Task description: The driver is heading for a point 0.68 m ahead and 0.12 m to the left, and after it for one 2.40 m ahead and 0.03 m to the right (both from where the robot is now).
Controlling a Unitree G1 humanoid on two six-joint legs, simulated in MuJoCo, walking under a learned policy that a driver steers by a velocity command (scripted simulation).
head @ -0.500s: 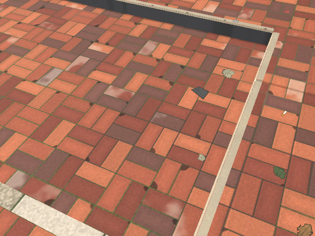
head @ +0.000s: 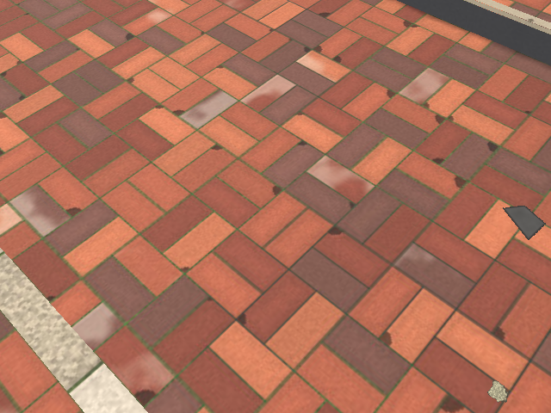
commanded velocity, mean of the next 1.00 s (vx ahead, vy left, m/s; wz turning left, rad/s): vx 0.68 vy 0.00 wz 0.34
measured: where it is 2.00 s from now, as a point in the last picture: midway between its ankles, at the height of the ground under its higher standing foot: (250, 246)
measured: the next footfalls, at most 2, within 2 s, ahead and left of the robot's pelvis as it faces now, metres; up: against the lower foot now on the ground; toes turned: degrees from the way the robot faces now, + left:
right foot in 0.26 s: +0.54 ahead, -0.15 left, +0.00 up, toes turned +15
left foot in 0.68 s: +0.80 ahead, +0.20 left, +0.00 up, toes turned +27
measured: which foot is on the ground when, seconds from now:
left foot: down 0.00-0.28, up 0.30-0.66, down 0.68-1.00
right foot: up 0.00-0.24, down 0.26-0.66, up 0.68-1.00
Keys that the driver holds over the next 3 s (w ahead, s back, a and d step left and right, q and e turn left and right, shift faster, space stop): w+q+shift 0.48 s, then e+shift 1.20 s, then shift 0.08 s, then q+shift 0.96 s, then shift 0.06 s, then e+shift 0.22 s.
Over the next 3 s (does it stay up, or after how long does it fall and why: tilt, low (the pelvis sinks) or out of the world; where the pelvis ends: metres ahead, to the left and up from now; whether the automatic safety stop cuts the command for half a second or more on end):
stays up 0.96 0.14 0.02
